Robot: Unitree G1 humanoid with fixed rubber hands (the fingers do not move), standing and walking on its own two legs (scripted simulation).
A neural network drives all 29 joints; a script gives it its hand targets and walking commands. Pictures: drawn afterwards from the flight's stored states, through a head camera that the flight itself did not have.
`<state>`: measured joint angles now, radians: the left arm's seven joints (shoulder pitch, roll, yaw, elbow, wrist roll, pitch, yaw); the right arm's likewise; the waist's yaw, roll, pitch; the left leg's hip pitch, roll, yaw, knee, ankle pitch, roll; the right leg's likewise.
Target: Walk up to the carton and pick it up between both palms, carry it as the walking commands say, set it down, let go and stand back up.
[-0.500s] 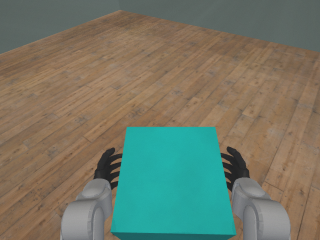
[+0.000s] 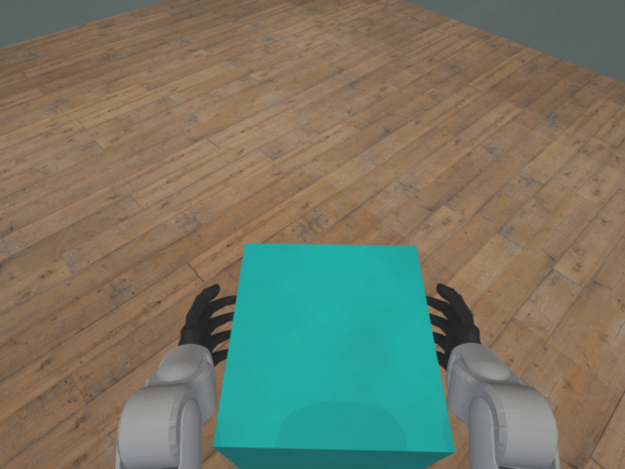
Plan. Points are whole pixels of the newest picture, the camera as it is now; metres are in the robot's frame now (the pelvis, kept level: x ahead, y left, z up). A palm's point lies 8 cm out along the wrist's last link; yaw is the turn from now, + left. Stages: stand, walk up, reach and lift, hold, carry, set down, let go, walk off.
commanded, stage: carry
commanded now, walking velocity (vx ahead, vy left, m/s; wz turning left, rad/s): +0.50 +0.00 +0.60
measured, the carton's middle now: (327, 370) +0.25 -0.02 -0.01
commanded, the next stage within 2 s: none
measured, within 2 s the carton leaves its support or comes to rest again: neither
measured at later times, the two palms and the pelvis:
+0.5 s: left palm (143, 189) +0.46 +0.23 +0.10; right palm (329, 136) +0.58 -0.04 +0.10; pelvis +0.30 +0.00 +0.02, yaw +23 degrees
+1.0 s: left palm (65, 126) +0.67 +0.42 +0.06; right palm (216, 77) +0.82 +0.17 +0.07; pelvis +0.53 +0.17 +0.01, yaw +31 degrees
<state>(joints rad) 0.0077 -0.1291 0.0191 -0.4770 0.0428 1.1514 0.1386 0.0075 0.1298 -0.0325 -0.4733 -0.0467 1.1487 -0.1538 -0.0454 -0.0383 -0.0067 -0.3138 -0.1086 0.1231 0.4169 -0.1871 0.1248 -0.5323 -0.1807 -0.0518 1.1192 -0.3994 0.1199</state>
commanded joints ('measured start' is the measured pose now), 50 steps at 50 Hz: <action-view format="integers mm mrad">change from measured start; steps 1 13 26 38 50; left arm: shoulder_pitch -351 -291 -464 -381 -361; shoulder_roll -959 -808 -868 -799 -955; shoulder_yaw -618 -645 -605 -590 -679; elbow -145 -182 -138 -103 -232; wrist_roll -245 -283 -310 -270 -291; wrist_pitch -74 -21 -15 33 -84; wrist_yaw -129 -132 -148 -123 -133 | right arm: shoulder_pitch -353 -333 -405 -391 -311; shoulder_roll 959 782 886 864 907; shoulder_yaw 695 665 638 615 671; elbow -163 -243 -105 -90 -226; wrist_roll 325 273 243 290 287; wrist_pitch -48 3 -1 42 -87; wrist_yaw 172 154 137 145 176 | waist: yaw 27 70 52 23 34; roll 91 -29 -124 268 176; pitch -322 -406 -159 -375 -383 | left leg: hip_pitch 340 -23 -317 589 451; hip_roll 287 132 193 498 327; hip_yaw -324 -100 -5 -660 -75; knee -157 399 393 -75 -88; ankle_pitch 353 519 61 627 988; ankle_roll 104 -14 -104 200 52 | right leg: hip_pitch -60 677 547 -93 109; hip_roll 3 28 -169 122 127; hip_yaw -5 3 -199 -58 -92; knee -195 -792 -942 362 -417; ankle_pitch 79 178 434 -215 230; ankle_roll -5 -116 -131 28 -59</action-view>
